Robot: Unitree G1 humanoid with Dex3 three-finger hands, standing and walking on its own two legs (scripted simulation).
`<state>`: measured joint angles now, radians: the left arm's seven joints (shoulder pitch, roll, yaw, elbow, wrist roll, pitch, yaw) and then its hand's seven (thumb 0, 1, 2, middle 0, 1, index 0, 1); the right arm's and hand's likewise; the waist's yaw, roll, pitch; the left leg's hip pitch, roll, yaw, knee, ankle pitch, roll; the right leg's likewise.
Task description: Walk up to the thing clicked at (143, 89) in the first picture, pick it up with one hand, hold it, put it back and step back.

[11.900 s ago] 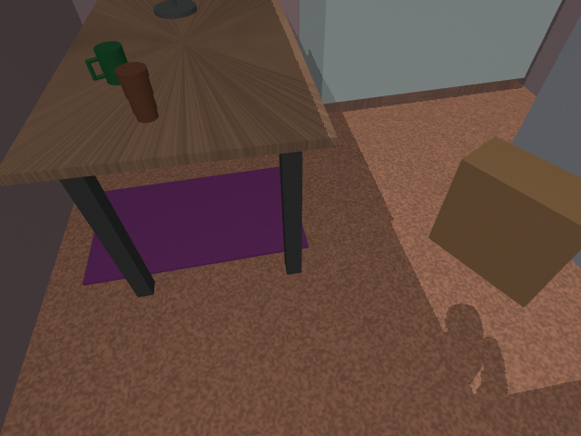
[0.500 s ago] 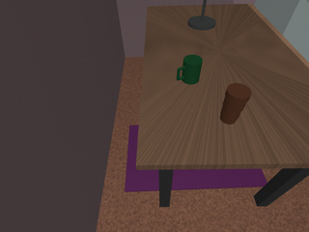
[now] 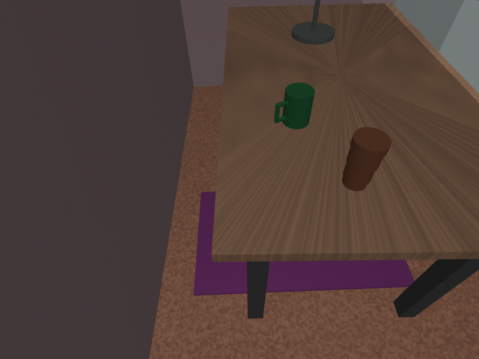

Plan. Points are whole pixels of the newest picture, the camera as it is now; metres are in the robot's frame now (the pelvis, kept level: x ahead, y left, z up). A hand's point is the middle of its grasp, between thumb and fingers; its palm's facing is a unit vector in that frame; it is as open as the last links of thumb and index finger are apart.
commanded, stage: stand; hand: right
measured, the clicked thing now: (362, 162) +0.51 -0.23 +0.01
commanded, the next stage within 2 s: rise first in 0.26 s
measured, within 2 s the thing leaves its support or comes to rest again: neither
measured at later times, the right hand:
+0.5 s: hand out of the picture +0.12 -0.24 -0.15, palm faces +0.12 +0.94 -0.31, open 8.7 cm
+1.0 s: hand (435, 331) +0.19 -0.27 -0.03, palm faces +0.34 +0.87 -0.37, open 17.1 cm
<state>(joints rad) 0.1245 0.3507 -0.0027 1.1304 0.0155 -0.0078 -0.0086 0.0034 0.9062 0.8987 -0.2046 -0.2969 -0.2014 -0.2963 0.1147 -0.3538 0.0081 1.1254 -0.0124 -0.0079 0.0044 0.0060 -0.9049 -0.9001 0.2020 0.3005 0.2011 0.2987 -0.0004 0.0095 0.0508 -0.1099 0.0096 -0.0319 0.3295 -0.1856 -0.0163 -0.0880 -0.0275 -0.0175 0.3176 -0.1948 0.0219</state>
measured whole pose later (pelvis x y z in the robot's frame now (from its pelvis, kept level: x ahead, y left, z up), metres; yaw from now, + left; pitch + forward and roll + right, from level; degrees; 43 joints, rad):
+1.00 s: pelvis +0.01 +0.01 -0.01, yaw -2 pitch -1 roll +0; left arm 0.24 0.23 0.07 0.59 -0.03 -0.09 0.08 0.00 -0.43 0.07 -0.06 -0.04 -0.05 -0.05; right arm 0.32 -0.30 -0.20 0.29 0.04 -0.09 -0.08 0.00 0.44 -0.07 0.05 0.06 0.05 0.06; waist -0.04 -0.02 0.00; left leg -0.15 0.02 0.01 0.42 -0.26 -0.01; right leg -0.15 -0.02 0.03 0.40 -0.25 0.03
